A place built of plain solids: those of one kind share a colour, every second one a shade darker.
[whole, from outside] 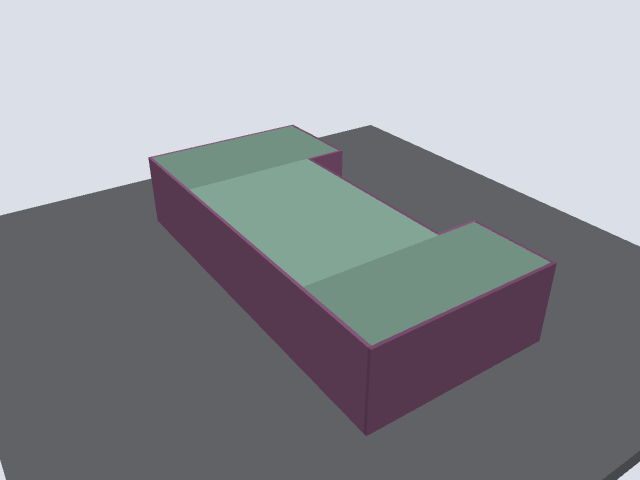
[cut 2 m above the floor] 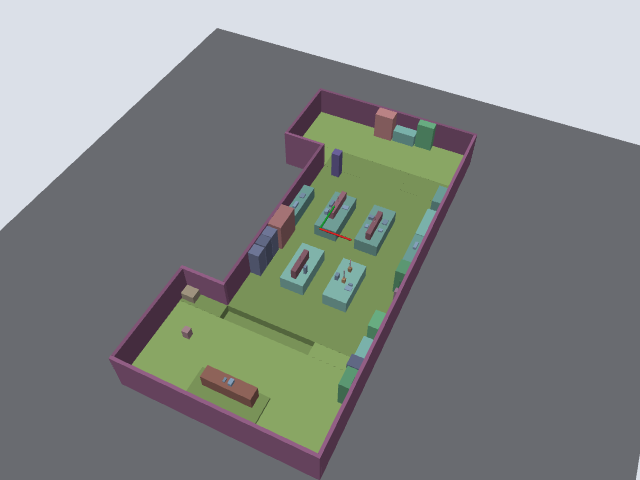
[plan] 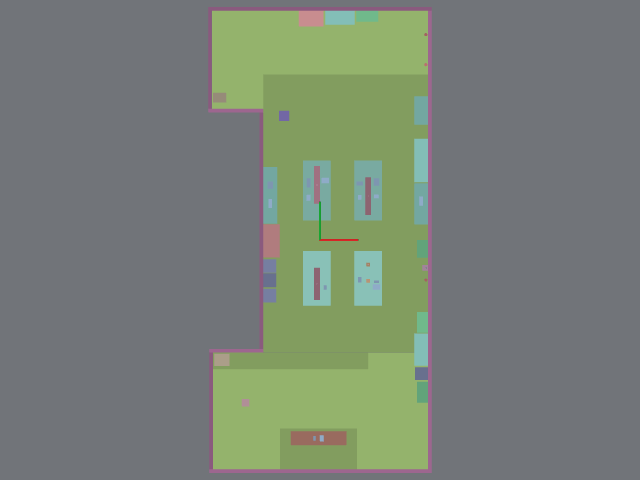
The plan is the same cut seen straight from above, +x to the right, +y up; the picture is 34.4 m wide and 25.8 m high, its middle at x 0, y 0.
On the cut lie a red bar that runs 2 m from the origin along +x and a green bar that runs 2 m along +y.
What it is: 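One storey of a laboratory for chemistry or biology, grown in wings along a spine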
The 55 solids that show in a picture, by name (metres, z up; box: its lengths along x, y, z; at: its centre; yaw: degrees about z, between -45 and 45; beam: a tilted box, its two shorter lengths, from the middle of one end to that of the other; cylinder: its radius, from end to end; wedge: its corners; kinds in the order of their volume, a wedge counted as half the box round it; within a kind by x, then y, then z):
{
 "floor_1": {"box": [2.76, 1.84, 0.89], "at": [-4.43, 7.98, 0.4]},
 "floor_2": {"box": [2.7, 0.9, 0.89], "at": [-4.4, -6.5, 0.4]},
 "floor_3": {"box": [5.65, 0.9, 0.31], "at": [-0.23, -6.5, 0.11]},
 "floor_4": {"box": [5.65, 1.84, 0.89], "at": [-0.23, 7.98, 0.4]},
 "floor_5": {"box": [4.14, 2.2, 0.17], "at": [-0.08, -11.22, 0.92]},
 "floor_6": {"box": [11.62, 3.43, 0.89], "at": [0.0, 10.61, 0.4]},
 "floor_7": {"box": [11.56, 5.37, 0.89], "at": [0.03, -9.64, 0.4]},
 "floor_8": {"box": [8.86, 13.11, 0.89], "at": [1.38, 0.5, 0.4]},
 "floor_9": {"box": [3.21, 0.9, 0.89], "at": [4.2, -6.5, 0.4]},
 "floor_10": {"box": [3.21, 1.84, 0.89], "at": [4.2, 7.98, 0.4]},
 "roof_1": {"box": [11.62, 5.27, 1.44], "at": [0.0, 9.69, 4.32]},
 "roof_2": {"box": [11.56, 6.27, 0.55], "at": [0.03, -9.19, 4.76]},
 "roof_3": {"box": [8.86, 13.11, 0.2], "at": [1.38, 0.5, 4.94]},
 "wall_1": {"box": [0.2, 5.27, 5.09], "at": [-5.91, 9.69, 2.49]},
 "wall_2": {"box": [0.2, 6.27, 5.09], "at": [-5.85, -9.19, 2.49]},
 "wall_3": {"box": [2.96, 0.2, 5.09], "at": [-4.53, 6.96, 2.49]},
 "wall_4": {"box": [2.9, 0.2, 5.09], "at": [-4.5, -5.95, 2.49]},
 "wall_5": {"box": [0.2, 12.71, 5.09], "at": [-3.15, 0.5, 2.49]},
 "wall_6": {"box": [12.02, 0.2, 5.09], "at": [0.0, 12.42, 2.49]},
 "wall_7": {"box": [11.96, 0.2, 5.09], "at": [0.03, -12.42, 2.49]},
 "wall_8": {"box": [0.2, 24.65, 5.09], "at": [5.91, 0.0, 2.49]},
 "island_1": {"box": [1.5, 2.95, 0.92], "at": [-0.16, -2.06, 1.3]},
 "island_2": {"box": [1.5, 3.23, 0.92], "at": [-0.16, 2.66, 1.3]},
 "island_3": {"box": [1.5, 2.95, 0.92], "at": [2.59, -2.06, 1.3]},
 "island_4": {"box": [1.5, 3.23, 0.92], "at": [2.59, 2.66, 1.3]},
 "wallbench_1": {"box": [0.75, 3.06, 0.92], "at": [-2.67, 2.4, 1.3]},
 "wallbench_2": {"box": [1.59, 0.75, 0.92], "at": [1.07, 11.95, 1.3]},
 "wallbench_3": {"box": [0.75, 1.73, 0.92], "at": [5.43, -5.89, 1.3]},
 "wallbench_4": {"box": [0.75, 2.22, 0.92], "at": [5.43, 1.94, 1.3]},
 "wallbench_5": {"box": [0.75, 2.34, 0.92], "at": [5.43, 4.27, 1.3]},
 "wallbench_6": {"box": [0.75, 1.53, 0.92], "at": [5.43, 6.96, 1.3]},
 "fume_1": {"box": [0.89, 1.79, 2.4], "at": [-2.61, -0.05, 2.04]},
 "fume_2": {"box": [1.33, 0.84, 2.4], "at": [-0.47, 11.9, 2.04]},
 "tall_1": {"box": [1.19, 0.6, 2.1], "at": [2.54, 12.02, 1.89]},
 "tall_2": {"box": [0.6, 1.14, 2.1], "at": [5.51, -8.18, 1.89]},
 "tall_3": {"box": [0.6, 1.12, 2.1], "at": [5.51, -4.42, 1.89]},
 "tall_4": {"box": [0.6, 0.96, 2.1], "at": [5.51, -0.48, 1.89]},
 "fridge_1": {"box": [0.7, 0.75, 1.9], "at": [-2.7, -2.99, 1.79]},
 "fridge_2": {"box": [0.7, 0.75, 1.9], "at": [-2.7, -2.17, 1.79]},
 "fridge_3": {"box": [0.7, 0.73, 1.9], "at": [-2.7, -1.4, 1.79]},
 "fridge_4": {"box": [0.7, 0.69, 1.9], "at": [5.46, -7.18, 1.79]},
 "teacher_1": {"box": [3.0, 0.75, 0.92], "at": [-0.08, -10.66, 1.47]},
 "pier_1": {"box": [0.56, 0.56, 4.0], "at": [-1.93, 6.67, 2.84]},
 "rack_1": {"box": [0.32, 1.75, 0.68], "at": [-0.16, -2.36, 2.1]},
 "rack_2": {"box": [0.32, 2.03, 0.57], "at": [-0.16, 2.96, 2.05]},
 "rack_3": {"box": [0.32, 2.03, 0.57], "at": [2.59, 2.36, 2.04]},
 "covers_1": {"box": [0.72, 0.53, 0.55], "at": [-5.39, 7.65, 1.11]},
 "covers_2": {"box": [0.83, 0.67, 0.57], "at": [-5.28, -6.44, 1.13]},
 "bin_1": {"box": [0.4, 0.4, 0.63], "at": [-4.01, -8.74, 1.16]},
 "gear_1": {"box": [0.3, 0.4, 0.07], "at": [-2.67, 2.95, 1.8]},
 "gear_2": {"box": [0.22, 0.34, 0.24], "at": [0.09, -10.66, 2.05]},
 "gear_3": {"box": [0.16, 0.24, 0.62], "at": [0.29, -2.56, 2.07]},
 "gear_4": {"box": [0.4, 0.3, 0.07], "at": [3.04, -2.53, 1.8]},
 "gear_5": {"box": [0.3, 0.4, 0.07], "at": [3.04, 3.12, 1.8]},
 "gear_6": {"box": [0.2, 0.5, 0.2], "at": [5.43, 2.09, 1.86]}
}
